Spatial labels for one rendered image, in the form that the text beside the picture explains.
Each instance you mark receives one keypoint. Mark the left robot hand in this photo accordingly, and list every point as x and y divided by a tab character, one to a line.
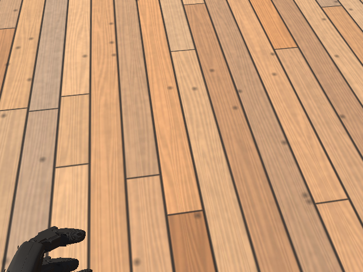
30	255

